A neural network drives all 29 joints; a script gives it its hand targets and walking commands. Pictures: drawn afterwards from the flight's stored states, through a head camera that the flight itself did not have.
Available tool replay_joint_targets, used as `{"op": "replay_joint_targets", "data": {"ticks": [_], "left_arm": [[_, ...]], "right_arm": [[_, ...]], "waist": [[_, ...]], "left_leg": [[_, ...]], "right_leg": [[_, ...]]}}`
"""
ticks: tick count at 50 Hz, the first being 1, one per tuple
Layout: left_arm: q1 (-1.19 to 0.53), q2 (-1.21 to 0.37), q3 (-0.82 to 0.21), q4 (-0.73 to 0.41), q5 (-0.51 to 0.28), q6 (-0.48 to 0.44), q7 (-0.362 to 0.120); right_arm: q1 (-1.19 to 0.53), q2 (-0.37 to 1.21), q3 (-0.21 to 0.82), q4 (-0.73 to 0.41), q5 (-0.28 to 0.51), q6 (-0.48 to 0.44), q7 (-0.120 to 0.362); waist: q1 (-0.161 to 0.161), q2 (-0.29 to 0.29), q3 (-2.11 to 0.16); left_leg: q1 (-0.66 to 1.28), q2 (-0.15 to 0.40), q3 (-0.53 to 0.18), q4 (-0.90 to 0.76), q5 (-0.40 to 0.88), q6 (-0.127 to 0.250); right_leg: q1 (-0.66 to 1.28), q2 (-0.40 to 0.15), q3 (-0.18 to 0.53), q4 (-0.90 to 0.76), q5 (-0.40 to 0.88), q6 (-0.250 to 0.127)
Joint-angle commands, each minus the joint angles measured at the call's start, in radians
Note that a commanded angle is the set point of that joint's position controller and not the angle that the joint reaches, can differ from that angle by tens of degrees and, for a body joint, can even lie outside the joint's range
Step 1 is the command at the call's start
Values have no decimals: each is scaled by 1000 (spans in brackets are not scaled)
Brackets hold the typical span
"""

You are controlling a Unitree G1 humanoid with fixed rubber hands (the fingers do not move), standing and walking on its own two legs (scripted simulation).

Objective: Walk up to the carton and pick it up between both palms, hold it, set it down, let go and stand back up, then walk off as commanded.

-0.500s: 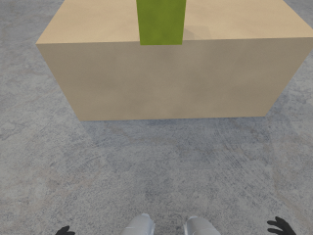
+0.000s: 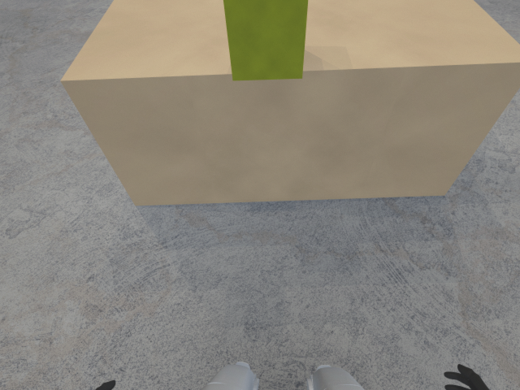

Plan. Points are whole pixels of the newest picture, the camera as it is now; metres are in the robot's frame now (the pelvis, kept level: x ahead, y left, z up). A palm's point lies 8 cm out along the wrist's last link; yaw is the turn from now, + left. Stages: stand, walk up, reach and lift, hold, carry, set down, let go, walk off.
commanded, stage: stand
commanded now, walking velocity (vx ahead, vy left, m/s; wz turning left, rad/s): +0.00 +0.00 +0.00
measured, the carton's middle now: (266, 21) +1.04 +0.02 +0.06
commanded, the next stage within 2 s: none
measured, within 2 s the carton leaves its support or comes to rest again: neither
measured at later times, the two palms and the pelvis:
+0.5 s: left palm out of the picture +0.11 +0.29 -0.11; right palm out of the picture +0.09 -0.31 -0.11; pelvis +0.01 -0.01 +0.00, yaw +0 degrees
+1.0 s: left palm out of the picture +0.10 +0.29 -0.11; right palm out of the picture +0.10 -0.31 -0.10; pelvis +0.01 +0.00 +0.00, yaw +0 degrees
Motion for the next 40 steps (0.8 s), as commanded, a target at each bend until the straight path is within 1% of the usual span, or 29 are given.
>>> {"op": "replay_joint_targets", "data": {"ticks": [1,2,4,6,7,8,9,11,14,18,20,21,22,23,24,29,31,34,36,38,40], "left_arm": [[-81,261,52,-66,3,-30,5],[-77,252,50,-55,-1,-29,4],[-69,242,49,-39,-5,-28,4],[-71,246,49,-28,-5,-25,6],[-76,247,50,-20,-5,-22,6],[-80,246,48,-19,-6,-22,8],[-90,246,47,-16,-5,-21,7],[-102,247,47,-12,-4,-21,7],[-112,243,45,0,-4,-16,7],[-126,244,44,7,-4,-16,5],[-126,245,43,12,-4,-17,6],[-136,242,41,12,-4,-17,6],[-138,244,42,12,-3,-17,7],[-139,248,43,13,-2,-17,7],[-137,243,41,17,-6,-17,6],[-139,242,40,25,-6,-16,7],[-137,237,39,29,-8,-16,8],[-138,241,40,34,-8,-14,9],[-142,241,40,38,-7,-14,9],[-143,240,38,38,-8,-14,9],[-146,240,39,37,-9,-14,9]], "right_arm": [[-5,-231,-23,28,-93,-36,18],[-11,-235,-22,30,-94,-37,17],[-31,-243,-21,32,-95,-38,14],[-55,-238,-16,36,-94,-35,11],[-51,-239,-17,41,-94,-34,9],[-54,-235,-15,44,-95,-33,9],[-54,-232,-14,45,-93,-32,7],[-51,-232,-13,52,-93,-32,8],[-55,-233,-13,59,-95,-30,6],[-55,-229,-11,64,-96,-29,8],[-59,-229,-11,68,-96,-30,8],[-57,-227,-10,67,-96,-31,7],[-61,-231,-11,68,-97,-30,7],[-58,-224,-9,71,-96,-29,7],[-51,-231,-11,73,-97,-30,7],[-58,-229,-9,76,-96,-28,6],[-59,-229,-9,81,-97,-28,5],[-63,-224,-7,82,-95,-26,4],[-65,-221,-6,80,-97,-27,5],[-62,-222,-7,85,-96,-26,5],[-63,-222,-7,84,-95,-26,5]], "waist": [[-2,-68,-255],[1,-51,-265],[12,-52,-284],[22,-47,-290],[20,-65,-288],[21,-52,-284],[18,-66,-279],[14,-59,-283],[19,-69,-258],[17,-65,-247],[18,-68,-247],[12,-74,-247],[14,-62,-240],[12,-70,-242],[8,-66,-243],[14,-67,-252],[14,-58,-259],[16,-65,-255],[11,-70,-256],[9,-63,-265],[11,-73,-260]], "left_leg": [[172,125,-39,-212,52,70],[167,135,-55,-227,71,76],[136,150,-70,-238,93,80],[111,150,-71,-240,91,77],[105,143,-64,-236,91,74],[114,143,-62,-235,89,71],[114,141,-60,-233,93,71],[115,142,-60,-241,67,71],[102,141,-65,-253,43,70],[95,143,-69,-273,-3,75],[99,143,-65,-264,18,75],[100,142,-64,-264,10,75],[99,140,-64,-264,9,73],[104,140,-59,-261,9,73],[109,143,-68,-267,11,75],[110,149,-67,-270,49,76],[113,147,-66,-268,64,76],[106,147,-68,-268,76,77],[112,144,-60,-265,73,75],[128,147,-60,-262,89,76],[126,146,-61,-265,90,75]], "right_leg": [[5,-127,222,-390,-99,-67],[26,-115,200,-370,-56,-61],[79,-107,178,-340,16,-54],[106,-110,174,-331,33,-54],[106,-113,184,-336,25,-58],[97,-116,190,-341,21,-60],[91,-117,189,-346,18,-59],[88,-116,191,-355,-8,-59],[77,-111,186,-364,-33,-58],[61,-109,188,-374,-83,-54],[64,-113,192,-378,-60,-57],[58,-112,193,-381,-70,-57],[53,-114,199,-388,-75,-57],[48,-115,201,-390,-85,-58],[46,-111,196,-383,-69,-57],[64,-110,186,-375,-26,-53],[74,-111,189,-375,-12,-55],[82,-109,186,-374,8,-54],[79,-112,192,-378,5,-56],[76,-113,190,-378,15,-56],[72,-112,190,-379,8,-56]]}}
